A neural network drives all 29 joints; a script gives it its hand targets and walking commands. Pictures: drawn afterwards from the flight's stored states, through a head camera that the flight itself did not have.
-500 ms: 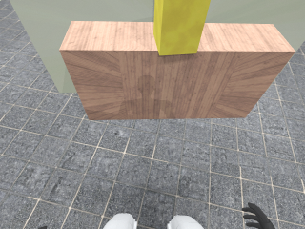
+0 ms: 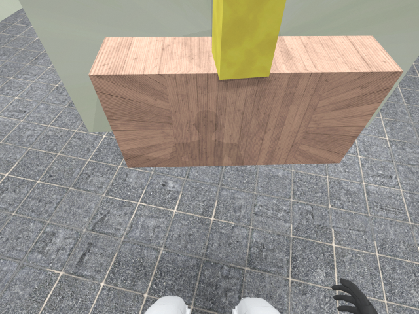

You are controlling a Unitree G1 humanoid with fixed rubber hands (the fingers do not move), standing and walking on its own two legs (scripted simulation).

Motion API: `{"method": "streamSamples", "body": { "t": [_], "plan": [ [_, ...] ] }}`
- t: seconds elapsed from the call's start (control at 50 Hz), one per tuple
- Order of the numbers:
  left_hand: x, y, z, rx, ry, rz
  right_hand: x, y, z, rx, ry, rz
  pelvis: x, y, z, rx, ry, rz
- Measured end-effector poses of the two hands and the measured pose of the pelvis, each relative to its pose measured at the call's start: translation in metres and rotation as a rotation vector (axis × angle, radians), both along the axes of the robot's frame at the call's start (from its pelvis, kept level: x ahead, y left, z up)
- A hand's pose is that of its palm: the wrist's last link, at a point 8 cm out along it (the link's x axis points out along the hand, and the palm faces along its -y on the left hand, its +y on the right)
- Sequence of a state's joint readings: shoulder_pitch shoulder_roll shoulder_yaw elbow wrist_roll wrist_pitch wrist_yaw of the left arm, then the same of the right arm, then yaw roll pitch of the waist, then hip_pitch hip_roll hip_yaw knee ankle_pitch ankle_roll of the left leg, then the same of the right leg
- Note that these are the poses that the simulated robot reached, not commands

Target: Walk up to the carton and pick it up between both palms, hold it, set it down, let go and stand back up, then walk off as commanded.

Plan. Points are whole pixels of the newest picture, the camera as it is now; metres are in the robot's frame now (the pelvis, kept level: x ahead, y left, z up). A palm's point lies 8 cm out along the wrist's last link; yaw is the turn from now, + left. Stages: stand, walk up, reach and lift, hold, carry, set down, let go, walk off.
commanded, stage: stand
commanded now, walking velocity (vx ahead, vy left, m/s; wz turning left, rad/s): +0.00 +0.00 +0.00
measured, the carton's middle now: (243, 26) +1.02 -0.09 +0.03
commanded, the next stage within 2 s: none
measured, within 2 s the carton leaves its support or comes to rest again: neither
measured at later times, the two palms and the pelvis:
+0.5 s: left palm out of the picture +0.05 +0.32 -0.09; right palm out of the picture +0.12 -0.29 -0.09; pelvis -0.01 +0.00 +0.01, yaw +0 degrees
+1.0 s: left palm out of the picture +0.05 +0.32 -0.09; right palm out of the picture +0.12 -0.29 -0.09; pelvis -0.01 +0.00 +0.01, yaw +0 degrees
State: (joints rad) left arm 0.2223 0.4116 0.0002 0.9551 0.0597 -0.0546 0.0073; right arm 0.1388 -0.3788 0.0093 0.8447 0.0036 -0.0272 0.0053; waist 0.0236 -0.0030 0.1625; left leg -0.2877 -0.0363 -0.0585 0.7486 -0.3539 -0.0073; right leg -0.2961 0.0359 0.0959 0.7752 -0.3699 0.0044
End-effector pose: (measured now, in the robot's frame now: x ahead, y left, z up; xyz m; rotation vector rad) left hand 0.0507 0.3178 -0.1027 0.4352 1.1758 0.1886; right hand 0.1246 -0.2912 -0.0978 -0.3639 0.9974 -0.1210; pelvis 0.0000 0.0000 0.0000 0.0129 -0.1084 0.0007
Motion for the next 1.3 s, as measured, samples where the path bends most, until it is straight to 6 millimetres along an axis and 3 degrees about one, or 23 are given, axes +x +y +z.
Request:
{"method": "streamSamples", "body": {
  "t": [1.3],
  "plan": [
    [-0.003,-0.002,0.012,-0.012,0.006,0.004,-0.003,-0.001,0.012,0.008,-0.013,0.001,-0.007,-0.002,0.012,0.005,0.032,0.003]
  ]
}}
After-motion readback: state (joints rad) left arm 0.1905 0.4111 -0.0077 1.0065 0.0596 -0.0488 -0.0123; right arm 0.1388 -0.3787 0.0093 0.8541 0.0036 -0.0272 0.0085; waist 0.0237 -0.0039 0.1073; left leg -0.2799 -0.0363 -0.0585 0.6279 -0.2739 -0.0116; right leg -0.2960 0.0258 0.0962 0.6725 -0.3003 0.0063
